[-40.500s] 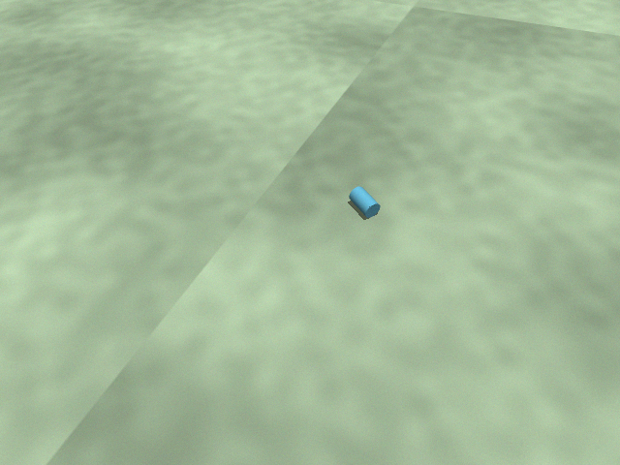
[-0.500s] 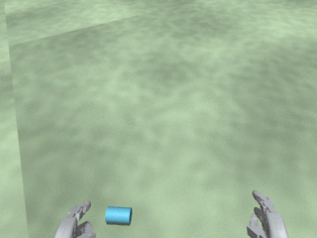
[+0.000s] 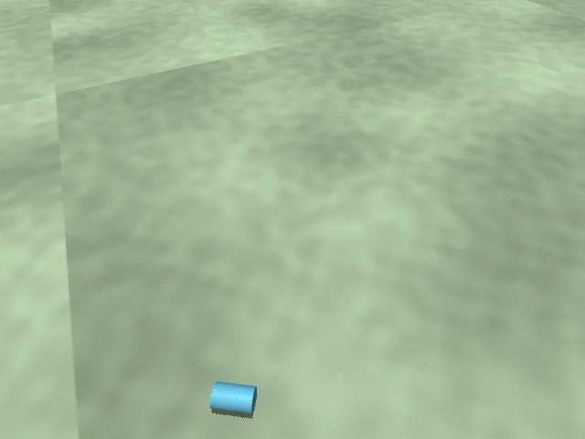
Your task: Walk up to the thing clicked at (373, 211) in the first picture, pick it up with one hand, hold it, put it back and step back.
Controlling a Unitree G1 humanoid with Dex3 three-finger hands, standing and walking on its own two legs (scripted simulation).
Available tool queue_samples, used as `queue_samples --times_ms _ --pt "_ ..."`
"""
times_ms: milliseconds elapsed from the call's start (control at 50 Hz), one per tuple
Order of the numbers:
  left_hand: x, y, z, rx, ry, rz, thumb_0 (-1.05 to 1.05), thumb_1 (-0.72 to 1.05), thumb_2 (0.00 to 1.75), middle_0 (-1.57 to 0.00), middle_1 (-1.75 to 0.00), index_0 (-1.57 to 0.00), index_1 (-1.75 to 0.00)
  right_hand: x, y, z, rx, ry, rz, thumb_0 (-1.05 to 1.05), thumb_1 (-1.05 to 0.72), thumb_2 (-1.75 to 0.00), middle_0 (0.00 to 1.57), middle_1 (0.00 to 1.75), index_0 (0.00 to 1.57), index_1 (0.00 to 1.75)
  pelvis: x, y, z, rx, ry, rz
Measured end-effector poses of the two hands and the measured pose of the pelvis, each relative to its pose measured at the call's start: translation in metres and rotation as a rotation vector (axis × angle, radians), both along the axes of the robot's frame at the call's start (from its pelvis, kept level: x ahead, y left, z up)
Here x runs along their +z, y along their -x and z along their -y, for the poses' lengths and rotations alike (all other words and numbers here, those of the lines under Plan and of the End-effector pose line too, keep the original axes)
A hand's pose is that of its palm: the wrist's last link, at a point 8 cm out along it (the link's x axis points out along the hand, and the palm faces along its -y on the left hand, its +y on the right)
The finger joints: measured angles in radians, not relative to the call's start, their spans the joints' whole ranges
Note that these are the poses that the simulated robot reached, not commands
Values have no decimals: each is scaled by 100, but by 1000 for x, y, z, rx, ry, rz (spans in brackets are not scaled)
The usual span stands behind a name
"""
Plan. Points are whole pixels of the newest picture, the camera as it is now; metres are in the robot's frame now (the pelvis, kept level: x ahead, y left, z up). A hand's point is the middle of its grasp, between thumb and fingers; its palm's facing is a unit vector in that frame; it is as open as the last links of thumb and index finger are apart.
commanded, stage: stand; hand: left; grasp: from above
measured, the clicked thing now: (234, 397) +0.38 +0.23 -0.73
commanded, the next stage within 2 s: none
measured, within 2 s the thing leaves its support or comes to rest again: neither
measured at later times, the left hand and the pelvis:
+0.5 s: hand out of the picture +0.02 +0.24 -0.15, palm faces +0.04 -0.94 -0.33, open 7.4 cm; pelvis -0.01 +0.00 +0.01, yaw +0 degrees
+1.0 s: hand out of the picture +0.07 +0.23 -0.15, palm faces +0.02 -0.95 -0.32, open 7.4 cm; pelvis +0.01 -0.01 +0.01, yaw +0 degrees
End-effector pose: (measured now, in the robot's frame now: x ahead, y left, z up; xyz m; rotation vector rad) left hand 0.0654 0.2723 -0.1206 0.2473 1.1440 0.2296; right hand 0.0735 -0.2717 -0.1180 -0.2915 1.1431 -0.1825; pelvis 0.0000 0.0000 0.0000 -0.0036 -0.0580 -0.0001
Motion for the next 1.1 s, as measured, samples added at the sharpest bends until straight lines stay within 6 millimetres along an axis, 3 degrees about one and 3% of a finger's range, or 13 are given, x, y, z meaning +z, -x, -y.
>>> queue_samples --times_ms 220,400,560,1100 --pt "-1 42 -5 34 9 -120 0 90 90 -21 -30 -20 -30 0 22 -6 -28 -19 -71 0 -90 -90 21 30 21 30 9 8 -4 4 -1 26" --pt "2 52 -9 45 -7 -153 0 90 90 -21 -30 -20 -30 0 26 1 -33 -14 -89 0 -90 -90 21 30 21 30 11 9 -2 7 -2 29" --pt "4 47 -7 37 -10 -155 0 90 90 -21 -30 -20 -30 1 24 9 -34 -11 -95 0 -90 -90 21 30 20 30 12 7 3 7 -3 28" --pt "11 0 3 0 -14 -107 0 90 90 -21 -30 -20 -30 5 4 27 -33 2 -97 0 -90 -90 21 30 20 30 15 -8 14 4 -4 5"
